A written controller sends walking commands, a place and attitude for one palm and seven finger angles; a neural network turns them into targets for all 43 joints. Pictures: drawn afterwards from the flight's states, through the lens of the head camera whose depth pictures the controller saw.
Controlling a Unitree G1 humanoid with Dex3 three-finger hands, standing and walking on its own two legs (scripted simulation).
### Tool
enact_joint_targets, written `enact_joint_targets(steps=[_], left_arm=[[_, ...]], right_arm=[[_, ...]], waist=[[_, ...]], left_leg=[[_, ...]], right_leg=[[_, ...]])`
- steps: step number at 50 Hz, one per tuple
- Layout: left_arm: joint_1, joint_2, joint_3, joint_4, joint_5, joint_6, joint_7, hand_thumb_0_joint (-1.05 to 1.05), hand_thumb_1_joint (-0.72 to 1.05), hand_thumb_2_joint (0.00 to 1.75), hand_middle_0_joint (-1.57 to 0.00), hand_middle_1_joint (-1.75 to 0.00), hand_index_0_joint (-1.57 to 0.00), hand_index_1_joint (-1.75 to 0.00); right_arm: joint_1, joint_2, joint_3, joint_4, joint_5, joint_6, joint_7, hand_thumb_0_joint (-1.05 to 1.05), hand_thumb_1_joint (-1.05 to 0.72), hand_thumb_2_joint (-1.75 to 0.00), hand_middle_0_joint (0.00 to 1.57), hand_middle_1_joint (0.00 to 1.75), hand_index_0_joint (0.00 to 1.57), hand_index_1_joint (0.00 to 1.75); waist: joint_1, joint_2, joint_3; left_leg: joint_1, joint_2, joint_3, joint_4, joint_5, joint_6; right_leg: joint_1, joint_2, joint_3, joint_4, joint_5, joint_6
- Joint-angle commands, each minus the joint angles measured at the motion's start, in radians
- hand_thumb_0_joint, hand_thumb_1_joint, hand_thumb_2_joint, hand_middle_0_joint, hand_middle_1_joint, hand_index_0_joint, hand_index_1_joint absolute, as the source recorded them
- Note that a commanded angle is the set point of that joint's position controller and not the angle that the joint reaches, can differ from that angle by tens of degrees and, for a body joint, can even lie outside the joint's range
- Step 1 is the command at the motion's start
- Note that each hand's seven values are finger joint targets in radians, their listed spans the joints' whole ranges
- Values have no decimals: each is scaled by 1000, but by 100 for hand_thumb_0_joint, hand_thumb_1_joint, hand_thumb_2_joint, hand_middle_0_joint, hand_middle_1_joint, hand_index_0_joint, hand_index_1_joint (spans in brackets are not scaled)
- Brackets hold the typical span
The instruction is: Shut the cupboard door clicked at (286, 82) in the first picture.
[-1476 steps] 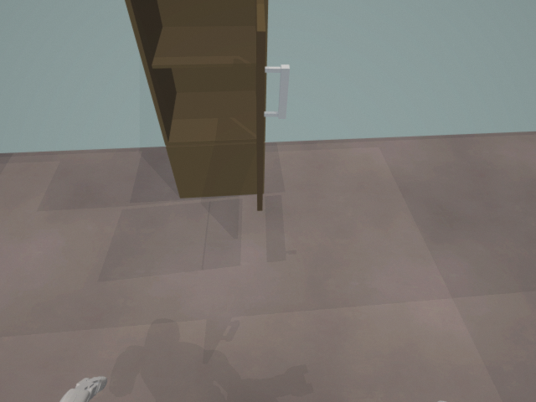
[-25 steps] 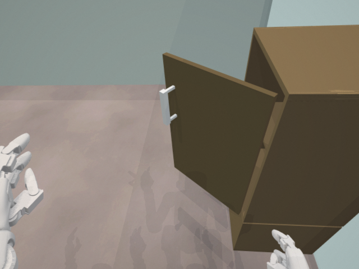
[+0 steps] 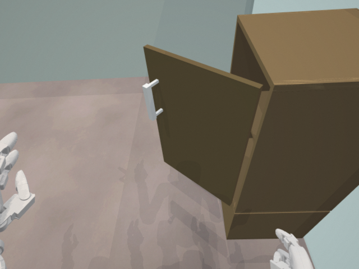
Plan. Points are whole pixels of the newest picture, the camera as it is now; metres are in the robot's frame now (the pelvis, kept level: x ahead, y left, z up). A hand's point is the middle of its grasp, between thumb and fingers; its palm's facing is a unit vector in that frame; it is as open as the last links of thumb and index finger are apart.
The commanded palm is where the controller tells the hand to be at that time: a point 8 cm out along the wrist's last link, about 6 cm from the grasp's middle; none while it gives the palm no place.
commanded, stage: step back with the hand held close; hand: left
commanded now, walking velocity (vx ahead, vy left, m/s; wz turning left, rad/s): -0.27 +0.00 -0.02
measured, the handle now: (154, 100) +0.64 +0.14 +0.02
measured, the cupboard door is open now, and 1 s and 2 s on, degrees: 50 50 50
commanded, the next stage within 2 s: stop stepping back and stand still in 1.38 s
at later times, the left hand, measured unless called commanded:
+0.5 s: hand out of the picture +0.14 +0.29 +0.15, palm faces +0.41 -0.77 -0.48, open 7.4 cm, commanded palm +0.08 +0.32 +0.18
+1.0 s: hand out of the picture +0.08 +0.27 +0.17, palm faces +0.43 -0.77 -0.47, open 7.4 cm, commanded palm +0.01 +0.32 +0.18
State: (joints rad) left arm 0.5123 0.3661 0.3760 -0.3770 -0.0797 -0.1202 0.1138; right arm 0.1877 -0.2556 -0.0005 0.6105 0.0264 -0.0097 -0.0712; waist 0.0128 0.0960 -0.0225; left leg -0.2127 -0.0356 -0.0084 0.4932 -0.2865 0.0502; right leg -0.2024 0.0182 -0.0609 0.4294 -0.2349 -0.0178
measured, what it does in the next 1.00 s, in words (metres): shifts its weight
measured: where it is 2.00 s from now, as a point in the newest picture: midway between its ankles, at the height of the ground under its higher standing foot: outside the picture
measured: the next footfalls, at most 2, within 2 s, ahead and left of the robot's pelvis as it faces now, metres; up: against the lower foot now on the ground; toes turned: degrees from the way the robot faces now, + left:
right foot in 1.22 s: -0.29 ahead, -0.13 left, +0.00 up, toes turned -1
left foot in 1.78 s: -0.17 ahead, +0.13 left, +0.00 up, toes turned +2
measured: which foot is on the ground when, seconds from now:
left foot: down 0.00-1.00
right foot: down 0.00-1.00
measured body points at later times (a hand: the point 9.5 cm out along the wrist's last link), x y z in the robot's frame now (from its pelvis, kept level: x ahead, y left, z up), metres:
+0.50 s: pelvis -0.06 +0.03 -0.01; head -0.06 +0.04 +0.44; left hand +0.11 +0.33 +0.18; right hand +0.11 -0.22 -0.08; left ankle -0.02 +0.08 -0.74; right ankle -0.01 -0.11 -0.74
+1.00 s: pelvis -0.12 +0.01 -0.02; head -0.11 +0.04 +0.43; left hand +0.05 +0.31 +0.19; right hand +0.03 -0.25 -0.10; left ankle -0.02 +0.09 -0.73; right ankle -0.01 -0.11 -0.74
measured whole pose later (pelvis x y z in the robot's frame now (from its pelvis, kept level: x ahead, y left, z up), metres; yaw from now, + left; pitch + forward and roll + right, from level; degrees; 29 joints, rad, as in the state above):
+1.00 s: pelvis -0.12 +0.01 -0.02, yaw +2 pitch +1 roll -1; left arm 0.53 0.45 0.47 -0.55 -0.01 -0.27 0.16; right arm 0.24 -0.23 -0.02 0.58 0.01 -0.02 -0.06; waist -0.04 -0.03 0.01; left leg -0.52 -0.04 0.03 0.70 -0.33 0.06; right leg -0.48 0.00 -0.03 0.59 -0.14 0.00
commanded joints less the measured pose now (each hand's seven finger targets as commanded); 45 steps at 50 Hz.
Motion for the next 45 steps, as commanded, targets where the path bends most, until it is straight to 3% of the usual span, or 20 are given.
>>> enact_joint_targets(steps=[1,4,5,9,10,14,17,19,20,21,24,25,26,29,35,38,39,42,44,45], left_arm=[[2,236,152,-252,0,-81,26,0,90,90,-20,-30,-20,-30],[17,281,195,-284,0,-79,33,0,90,90,-20,-30,-20,-30],[26,259,179,-279,-3,-76,31,0,90,90,-20,-30,-20,-30],[41,280,203,-276,-1,-74,36,0,90,90,-20,-30,-20,-30],[47,254,179,-276,-2,-74,35,0,90,90,-20,-30,-20,-30],[43,264,190,-294,10,-85,37,0,90,90,-20,-30,-20,-30],[20,243,179,-300,20,-98,38,0,90,90,-20,-30,-20,-30],[13,272,214,-299,32,-110,41,0,90,90,-20,-30,-20,-30],[-2,239,184,-309,33,-114,38,0,90,90,-20,-30,-20,-30],[-18,246,191,-318,39,-122,39,0,90,90,-20,-30,-20,-30],[-44,262,211,-312,53,-133,41,0,90,90,-20,-30,-20,-30],[-58,227,181,-323,54,-135,39,0,90,90,-20,-30,-20,-30],[-74,234,188,-319,61,-140,40,0,90,90,-20,-30,-20,-30],[-81,250,209,-319,70,-152,40,0,90,90,-20,-30,-20,-30],[-98,222,191,-327,78,-174,41,0,90,90,-20,-30,-20,-30],[-99,234,205,-325,82,-184,45,0,90,90,-20,-30,-20,-30],[-91,259,232,-317,85,-187,46,0,90,90,-20,-30,-20,-30],[-67,255,219,-328,71,-193,52,0,90,90,-20,-30,-20,-30],[-50,283,235,-343,62,-197,64,0,90,90,-20,-30,-20,-30],[-21,272,224,-340,57,-199,67,0,90,90,-20,-30,-20,-30]], right_arm=[[-109,-97,-53,-181,-2,-21,-14,0,-90,-90,20,30,20,30],[-116,-102,-60,-199,-2,-2,-26,0,-90,-90,20,30,20,30],[-110,-95,-57,-206,0,5,-28,0,-90,-90,20,30,20,30],[-108,-109,-66,-217,-2,19,-34,0,-90,-90,20,30,20,30],[-104,-102,-62,-223,0,20,-34,0,-90,-90,20,30,20,30],[-102,-121,-66,-227,-7,10,-34,0,-90,-90,20,30,20,30],[-92,-122,-62,-232,-8,0,-34,0,-90,-90,20,30,20,30],[-94,-129,-66,-229,-13,-11,-36,0,-90,-90,20,30,20,30],[-85,-121,-61,-233,-11,-14,-34,0,-90,-90,20,30,20,30],[-85,-126,-63,-234,-13,-20,-35,0,-90,-90,20,30,20,30],[-78,-135,-65,-225,-20,-36,-35,0,-90,-90,20,30,20,30],[-71,-126,-62,-226,-18,-39,-33,0,-90,-90,20,30,20,30],[-71,-133,-65,-227,-17,-45,-32,0,-90,-90,20,30,20,30],[-59,-137,-69,-216,-24,-60,-28,0,-90,-90,20,30,20,30],[-57,-125,-68,-205,-25,-73,-20,0,-90,-90,20,30,20,30],[-53,-125,-72,-203,-25,-77,-14,0,-90,-90,20,30,20,30],[-54,-125,-76,-198,-29,-78,-14,0,-90,-90,20,30,20,30],[-42,-101,-70,-196,-31,-75,-2,0,-90,-90,20,30,20,30],[-33,-95,-73,-183,-33,-69,4,0,-90,-90,20,30,20,30],[-33,-82,-66,-181,-30,-65,6,0,-90,-90,20,30,20,30]], waist=[[-8,-84,-171],[-3,-61,-195],[-6,-75,-194],[-3,-58,-180],[-6,-62,-173],[-3,-1,-132],[-9,1,-101],[-7,18,-92],[-14,17,-82],[-15,15,-73],[-14,33,-66],[-18,32,-60],[-18,33,-50],[-17,20,-58],[-22,-11,-40],[-22,-32,-41],[-20,-50,-40],[-26,-149,-46],[-33,-167,-76],[-35,-182,-93]], left_leg=[[-21,89,-58,-9,349,-14],[-32,109,-68,-17,491,-14],[-40,114,-70,-16,523,-15],[-105,131,-91,-42,472,-8],[-127,136,-97,-53,428,-5],[-260,166,-143,-130,226,22],[-410,180,-169,-175,16,43],[-499,188,-185,-207,-140,58],[-528,188,-196,-217,-193,60],[-561,195,-203,-226,-243,67],[-634,205,-217,-237,-349,81],[-645,199,-206,-223,-356,79],[-681,205,-210,-224,-415,86],[-685,203,-220,-212,-426,85],[-720,182,-194,-147,-448,78],[-719,159,-170,-83,-467,70],[-698,148,-164,-54,-457,61],[-536,89,-113,85,-339,18],[-391,66,-90,139,-251,-6],[-342,65,-86,135,-220,-9]], right_leg=[[86,-164,137,22,401,-26],[106,-131,108,86,495,-4],[110,-126,104,101,515,0],[116,-105,106,121,464,9],[117,-101,108,120,419,11],[145,-58,100,143,270,27],[207,-42,102,181,208,32],[253,-31,109,199,191,35],[259,-28,104,212,175,34],[271,-21,106,228,169,37],[303,-8,111,258,151,39],[302,-11,111,264,150,37],[308,-5,121,282,119,40],[308,2,125,286,128,36],[261,-18,176,289,87,20],[212,-45,240,242,14,3],[180,-64,269,203,-20,-5],[-12,-162,369,45,-139,-51],[-133,-210,374,-48,-204,-72],[-158,-213,346,-55,-201,-69]])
